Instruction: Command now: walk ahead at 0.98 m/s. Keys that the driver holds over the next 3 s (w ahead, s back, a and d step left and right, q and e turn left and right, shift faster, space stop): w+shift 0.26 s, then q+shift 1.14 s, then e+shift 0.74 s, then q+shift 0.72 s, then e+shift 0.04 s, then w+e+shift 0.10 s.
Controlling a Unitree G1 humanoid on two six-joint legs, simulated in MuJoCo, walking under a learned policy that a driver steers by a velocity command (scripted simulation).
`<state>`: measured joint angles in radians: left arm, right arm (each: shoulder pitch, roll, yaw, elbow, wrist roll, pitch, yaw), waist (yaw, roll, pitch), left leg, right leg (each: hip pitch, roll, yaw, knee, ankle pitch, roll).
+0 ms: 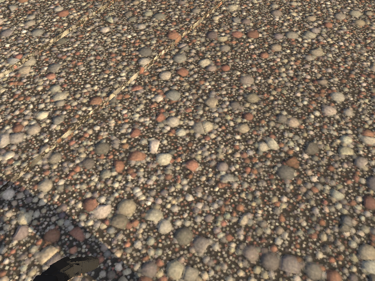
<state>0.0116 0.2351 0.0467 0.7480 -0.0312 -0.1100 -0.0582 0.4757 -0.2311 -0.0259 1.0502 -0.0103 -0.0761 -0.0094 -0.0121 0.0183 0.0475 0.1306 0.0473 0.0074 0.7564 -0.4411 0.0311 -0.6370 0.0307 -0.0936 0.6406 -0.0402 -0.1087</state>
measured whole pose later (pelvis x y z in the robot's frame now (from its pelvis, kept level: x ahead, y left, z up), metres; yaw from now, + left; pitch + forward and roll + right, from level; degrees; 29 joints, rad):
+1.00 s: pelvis +0.65 +0.04 +0.04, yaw +33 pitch +2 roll -1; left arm 0.11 0.31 0.07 0.67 0.00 -0.07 0.02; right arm 0.20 -0.35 -0.10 0.59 0.03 0.06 -0.05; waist -0.02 0.00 0.02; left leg -0.32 -0.26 -0.40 0.59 -0.24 0.05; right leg -0.38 0.07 0.18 0.46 -0.11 0.05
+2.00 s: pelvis +0.67 +0.05 +0.03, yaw +41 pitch +2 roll +1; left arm 0.15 0.30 0.09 0.60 -0.03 0.09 -0.03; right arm 0.12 -0.30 -0.10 0.70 0.02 0.02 -0.01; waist 0.00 0.01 0.07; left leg -0.21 0.14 0.36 0.57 -0.35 -0.02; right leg -0.37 -0.08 -0.11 0.68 -0.32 0.00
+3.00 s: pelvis +0.74 +0.14 +0.05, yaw +59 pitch +2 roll -2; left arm 0.13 0.32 0.08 0.71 -0.02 -0.01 -0.01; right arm 0.16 -0.32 -0.06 0.61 0.01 0.02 -0.02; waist 0.00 -0.03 0.01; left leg -0.22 -0.10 -0.22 0.51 -0.32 0.06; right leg -0.47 0.02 0.05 0.75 -0.27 0.07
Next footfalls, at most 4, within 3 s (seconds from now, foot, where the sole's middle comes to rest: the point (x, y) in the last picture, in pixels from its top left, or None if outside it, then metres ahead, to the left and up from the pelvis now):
0.44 left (159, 214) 0.67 0.13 -0.73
1.00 right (193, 178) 0.82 0.00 -0.73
1.46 left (152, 238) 0.58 0.15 -0.73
2.02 right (193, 189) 0.77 0.00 -0.73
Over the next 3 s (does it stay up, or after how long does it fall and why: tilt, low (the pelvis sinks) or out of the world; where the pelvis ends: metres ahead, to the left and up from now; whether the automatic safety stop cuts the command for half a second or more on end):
stays up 0.74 0.14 0.05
